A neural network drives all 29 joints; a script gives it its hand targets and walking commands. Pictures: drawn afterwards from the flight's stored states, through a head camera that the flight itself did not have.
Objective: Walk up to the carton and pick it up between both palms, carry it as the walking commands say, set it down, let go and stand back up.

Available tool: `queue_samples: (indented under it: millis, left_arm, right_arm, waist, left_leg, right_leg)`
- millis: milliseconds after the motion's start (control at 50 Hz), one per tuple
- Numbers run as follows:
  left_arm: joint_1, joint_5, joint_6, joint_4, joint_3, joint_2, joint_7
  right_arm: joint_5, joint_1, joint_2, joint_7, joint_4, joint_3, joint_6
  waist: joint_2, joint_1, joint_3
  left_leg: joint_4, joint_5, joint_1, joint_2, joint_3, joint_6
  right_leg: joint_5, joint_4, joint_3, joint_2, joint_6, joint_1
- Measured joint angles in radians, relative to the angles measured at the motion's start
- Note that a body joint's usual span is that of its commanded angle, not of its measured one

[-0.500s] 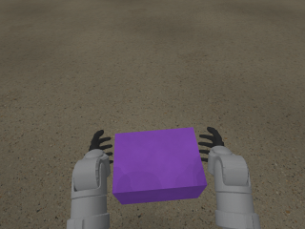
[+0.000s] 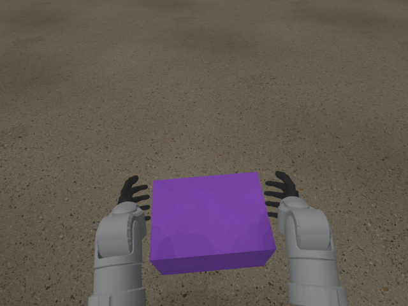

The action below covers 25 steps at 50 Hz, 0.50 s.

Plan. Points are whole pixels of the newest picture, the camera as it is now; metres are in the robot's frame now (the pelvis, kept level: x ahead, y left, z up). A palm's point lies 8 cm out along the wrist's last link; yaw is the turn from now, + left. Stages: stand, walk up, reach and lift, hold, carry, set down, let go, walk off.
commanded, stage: carry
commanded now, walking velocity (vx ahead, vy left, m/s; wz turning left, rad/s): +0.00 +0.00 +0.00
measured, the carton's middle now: (209, 224) +0.31 +0.00 -0.02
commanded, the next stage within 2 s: none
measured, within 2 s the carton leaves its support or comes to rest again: neither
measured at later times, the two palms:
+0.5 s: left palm (126, 212) +0.28 +0.16 +0.08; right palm (291, 209) +0.28 -0.15 +0.08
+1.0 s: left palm (126, 211) +0.29 +0.16 +0.08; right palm (291, 210) +0.28 -0.15 +0.08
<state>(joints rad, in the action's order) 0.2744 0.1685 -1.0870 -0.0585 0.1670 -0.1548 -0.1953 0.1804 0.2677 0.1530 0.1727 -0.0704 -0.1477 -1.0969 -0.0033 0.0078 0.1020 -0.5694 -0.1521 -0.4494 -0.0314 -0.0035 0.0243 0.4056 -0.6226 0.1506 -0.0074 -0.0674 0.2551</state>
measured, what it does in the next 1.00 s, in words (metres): stands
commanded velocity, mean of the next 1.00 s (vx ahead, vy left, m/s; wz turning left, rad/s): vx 0.02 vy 0.00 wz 0.00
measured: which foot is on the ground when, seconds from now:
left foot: down 0.00-1.00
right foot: down 0.00-1.00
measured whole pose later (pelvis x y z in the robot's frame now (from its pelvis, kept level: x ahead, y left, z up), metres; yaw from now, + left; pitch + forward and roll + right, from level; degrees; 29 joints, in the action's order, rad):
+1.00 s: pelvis +0.00 +0.01 +0.00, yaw -1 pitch +2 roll +0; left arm 0.22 0.17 -1.06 -0.11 0.15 -0.14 -0.11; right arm 0.19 0.21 0.14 0.11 -0.13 -0.14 -1.07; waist 0.00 0.00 0.10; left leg -0.55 -0.15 -0.44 -0.03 -0.03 0.01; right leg 0.39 -0.60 0.15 0.01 -0.05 0.24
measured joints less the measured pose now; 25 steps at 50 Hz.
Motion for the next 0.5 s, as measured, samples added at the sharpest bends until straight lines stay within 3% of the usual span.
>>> queue_samples:
  millis: [220,500]
  left_arm:
    - [-0.025,0.011,0.006,-0.035,0.002,0.006,0.076]
    - [-0.049,0.007,0.021,-0.048,-0.012,0.011,0.087]
  right_arm:
    - [0.008,-0.029,-0.007,-0.050,-0.035,-0.006,0.007]
    - [0.009,-0.054,-0.011,-0.062,-0.050,0.003,0.020]
  waist:
    - [0.001,-0.001,0.001]
    - [0.000,-0.003,0.000]
  left_leg:
    - [0.008,0.001,0.006,0.000,-0.004,-0.003]
    - [0.017,0.002,0.011,0.000,-0.013,-0.007]
  right_leg:
    - [-0.005,0.013,0.000,0.002,0.004,-0.007]
    - [-0.008,0.021,-0.003,0.007,0.008,-0.011]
